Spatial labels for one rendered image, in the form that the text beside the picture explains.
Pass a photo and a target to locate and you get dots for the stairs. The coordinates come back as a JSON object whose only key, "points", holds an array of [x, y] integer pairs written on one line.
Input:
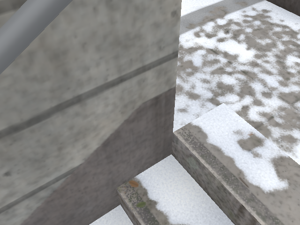
{"points": [[178, 190]]}

